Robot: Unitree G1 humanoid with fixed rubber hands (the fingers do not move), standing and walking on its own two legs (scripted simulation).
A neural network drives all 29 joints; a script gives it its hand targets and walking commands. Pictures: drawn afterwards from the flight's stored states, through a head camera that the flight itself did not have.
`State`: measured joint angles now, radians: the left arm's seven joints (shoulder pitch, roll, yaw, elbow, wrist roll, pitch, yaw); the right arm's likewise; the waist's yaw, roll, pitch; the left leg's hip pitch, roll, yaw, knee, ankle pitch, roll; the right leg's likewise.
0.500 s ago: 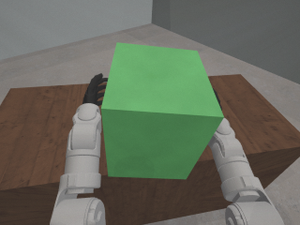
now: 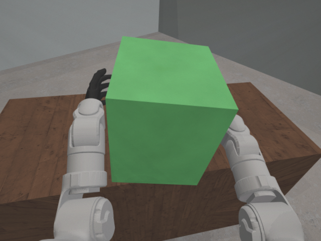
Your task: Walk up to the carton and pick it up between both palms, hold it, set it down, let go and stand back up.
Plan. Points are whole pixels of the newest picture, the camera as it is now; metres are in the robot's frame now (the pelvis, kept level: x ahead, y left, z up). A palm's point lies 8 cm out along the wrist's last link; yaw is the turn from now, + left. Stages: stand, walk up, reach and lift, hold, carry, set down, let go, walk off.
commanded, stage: reach and lift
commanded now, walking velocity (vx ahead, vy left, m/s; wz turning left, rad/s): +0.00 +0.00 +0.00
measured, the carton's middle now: (160, 113) +0.40 -0.01 +0.15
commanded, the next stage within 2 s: hold in 0.48 s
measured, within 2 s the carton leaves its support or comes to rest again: neither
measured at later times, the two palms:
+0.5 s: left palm (92, 98) +0.38 +0.15 +0.21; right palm (224, 106) +0.38 -0.16 +0.19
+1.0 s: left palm (86, 94) +0.37 +0.16 +0.23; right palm (226, 100) +0.37 -0.16 +0.21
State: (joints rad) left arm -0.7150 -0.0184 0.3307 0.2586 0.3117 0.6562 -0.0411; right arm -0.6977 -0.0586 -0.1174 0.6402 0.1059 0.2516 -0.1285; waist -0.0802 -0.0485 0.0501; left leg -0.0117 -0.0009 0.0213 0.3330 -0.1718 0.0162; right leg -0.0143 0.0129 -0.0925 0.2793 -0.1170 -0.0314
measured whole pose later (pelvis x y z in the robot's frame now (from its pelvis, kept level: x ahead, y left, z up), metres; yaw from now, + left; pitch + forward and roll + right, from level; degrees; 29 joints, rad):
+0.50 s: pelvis +0.01 +0.00 +0.00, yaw +0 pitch -8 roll -1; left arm -0.69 0.00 0.32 0.20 0.30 0.69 -0.04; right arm -0.72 -0.08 -0.06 0.60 0.17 0.30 -0.15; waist -0.09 -0.05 0.03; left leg -0.01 0.00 0.01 0.35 -0.19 0.01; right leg 0.00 0.02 -0.09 0.27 -0.13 -0.03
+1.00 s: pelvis +0.01 +0.00 +0.00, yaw +0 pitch -9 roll -1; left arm -0.69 -0.01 0.33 0.12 0.30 0.78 -0.04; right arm -0.75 -0.10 -0.04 0.56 0.21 0.38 -0.16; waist -0.08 -0.03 0.01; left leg 0.00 0.00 0.02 0.34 -0.19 0.02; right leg 0.00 0.02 -0.08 0.27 -0.12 -0.03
